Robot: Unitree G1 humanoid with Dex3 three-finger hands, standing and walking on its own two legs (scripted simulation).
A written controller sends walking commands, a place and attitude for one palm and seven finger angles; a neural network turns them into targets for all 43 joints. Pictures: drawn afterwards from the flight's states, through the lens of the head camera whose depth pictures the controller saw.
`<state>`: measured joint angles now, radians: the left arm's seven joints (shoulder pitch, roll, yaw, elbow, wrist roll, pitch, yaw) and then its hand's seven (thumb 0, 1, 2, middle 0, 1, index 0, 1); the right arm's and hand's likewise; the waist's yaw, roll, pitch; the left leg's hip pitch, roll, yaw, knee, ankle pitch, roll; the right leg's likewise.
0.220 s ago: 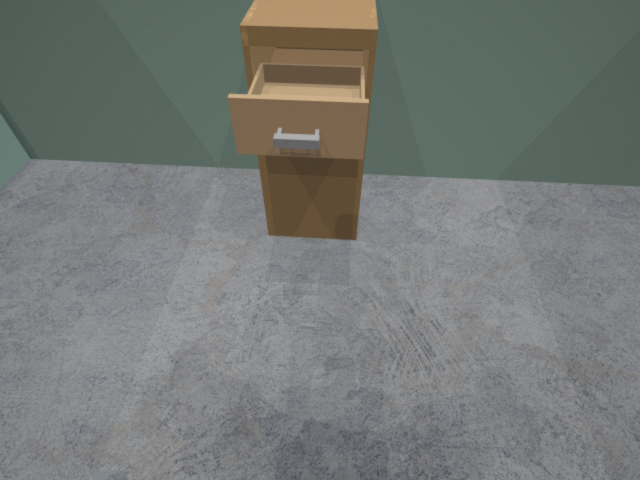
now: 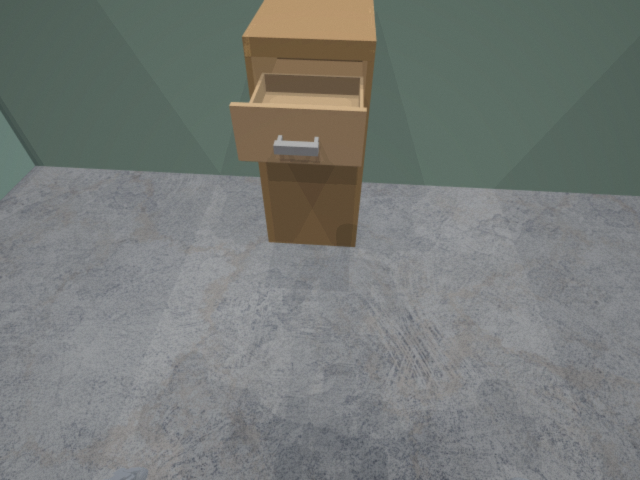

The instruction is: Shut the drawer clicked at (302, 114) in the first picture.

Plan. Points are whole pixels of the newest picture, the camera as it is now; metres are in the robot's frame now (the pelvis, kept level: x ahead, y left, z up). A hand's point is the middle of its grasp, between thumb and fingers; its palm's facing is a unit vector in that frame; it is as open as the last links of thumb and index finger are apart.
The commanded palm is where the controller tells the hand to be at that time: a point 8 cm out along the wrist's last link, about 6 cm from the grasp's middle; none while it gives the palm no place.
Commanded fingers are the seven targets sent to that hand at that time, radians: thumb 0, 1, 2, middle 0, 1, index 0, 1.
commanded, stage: stand and wait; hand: left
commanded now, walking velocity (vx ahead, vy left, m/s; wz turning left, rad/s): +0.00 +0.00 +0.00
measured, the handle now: (297, 143) +0.88 +0.11 -0.06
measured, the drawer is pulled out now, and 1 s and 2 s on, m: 0.30 0.30 0.30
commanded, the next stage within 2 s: look at it before walking up in 0.60 s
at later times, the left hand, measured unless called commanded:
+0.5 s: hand out of the picture +0.05 +0.23 -0.16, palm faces -0.03 -0.95 -0.32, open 7.3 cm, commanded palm none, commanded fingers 0.00 0.90 0.90 -0.20 -0.30 -0.20 -0.30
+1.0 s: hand out of the picture +0.06 +0.23 -0.15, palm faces -0.03 -0.95 -0.31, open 7.3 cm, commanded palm none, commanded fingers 0.00 0.90 0.90 -0.20 -0.30 -0.20 -0.30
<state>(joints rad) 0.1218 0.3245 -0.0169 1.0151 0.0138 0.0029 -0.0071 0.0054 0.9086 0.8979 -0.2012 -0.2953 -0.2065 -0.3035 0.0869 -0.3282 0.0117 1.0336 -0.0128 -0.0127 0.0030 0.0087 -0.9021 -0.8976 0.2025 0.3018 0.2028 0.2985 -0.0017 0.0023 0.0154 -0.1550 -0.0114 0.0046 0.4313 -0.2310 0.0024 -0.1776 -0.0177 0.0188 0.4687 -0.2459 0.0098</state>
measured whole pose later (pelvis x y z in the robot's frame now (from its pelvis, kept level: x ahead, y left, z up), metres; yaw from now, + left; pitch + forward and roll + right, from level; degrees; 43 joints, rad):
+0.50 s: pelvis -0.01 -0.01 +0.00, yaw +0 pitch -3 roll +0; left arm 0.17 0.31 -0.01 1.10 0.01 0.00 0.00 0.01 0.91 0.90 -0.20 -0.30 -0.21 -0.30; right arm 0.16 -0.32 0.01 1.14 -0.01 -0.01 0.00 0.01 -0.90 -0.90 0.20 0.30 0.20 0.30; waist -0.01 0.00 0.04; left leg -0.15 0.01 0.00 0.39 -0.19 -0.02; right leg -0.17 0.00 0.01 0.41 -0.20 -0.01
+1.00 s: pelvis -0.01 -0.01 +0.00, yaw +0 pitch -2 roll +0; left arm 0.15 0.31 0.00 1.09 0.01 0.00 0.00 0.00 0.91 0.90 -0.20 -0.30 -0.21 -0.30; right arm 0.14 -0.31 0.01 1.13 -0.01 -0.02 0.00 0.01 -0.90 -0.90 0.20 0.30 0.20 0.30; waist -0.01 0.00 0.03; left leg -0.15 0.01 0.00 0.37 -0.18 -0.01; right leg -0.17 0.00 0.02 0.40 -0.19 0.00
